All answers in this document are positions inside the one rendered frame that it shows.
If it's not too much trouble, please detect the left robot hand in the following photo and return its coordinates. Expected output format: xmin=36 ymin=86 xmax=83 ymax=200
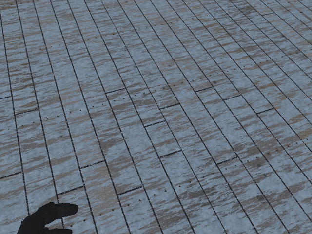
xmin=17 ymin=202 xmax=79 ymax=234

